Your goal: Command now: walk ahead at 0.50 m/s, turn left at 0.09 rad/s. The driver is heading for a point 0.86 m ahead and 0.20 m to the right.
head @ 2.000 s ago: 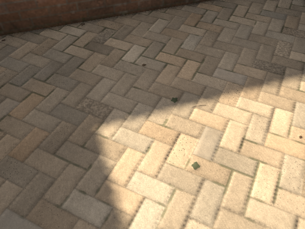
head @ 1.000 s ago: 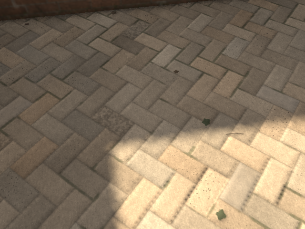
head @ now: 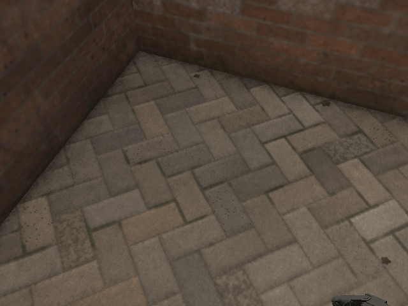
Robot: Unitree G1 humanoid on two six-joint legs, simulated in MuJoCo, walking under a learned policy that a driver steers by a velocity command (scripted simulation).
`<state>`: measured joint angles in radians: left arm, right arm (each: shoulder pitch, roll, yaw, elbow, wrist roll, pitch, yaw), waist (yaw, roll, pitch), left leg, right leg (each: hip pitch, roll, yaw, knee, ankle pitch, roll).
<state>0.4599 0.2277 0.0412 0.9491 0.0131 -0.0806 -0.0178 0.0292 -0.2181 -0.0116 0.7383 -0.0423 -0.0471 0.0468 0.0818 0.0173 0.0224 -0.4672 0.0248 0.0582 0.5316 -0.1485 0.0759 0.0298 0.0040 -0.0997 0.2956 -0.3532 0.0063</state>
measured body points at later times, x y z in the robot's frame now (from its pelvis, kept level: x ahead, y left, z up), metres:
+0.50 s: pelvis +0.26 +0.01 +0.00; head +0.29 +0.01 +0.45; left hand +0.45 +0.23 -0.11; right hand +0.19 -0.24 -0.14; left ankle +0.11 +0.09 -0.73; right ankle +0.41 -0.10 -0.71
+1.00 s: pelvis +0.52 -0.01 +0.01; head +0.56 -0.02 +0.46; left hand +0.49 +0.24 -0.13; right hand +0.70 -0.25 -0.10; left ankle +0.69 +0.10 -0.70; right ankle +0.42 -0.09 -0.73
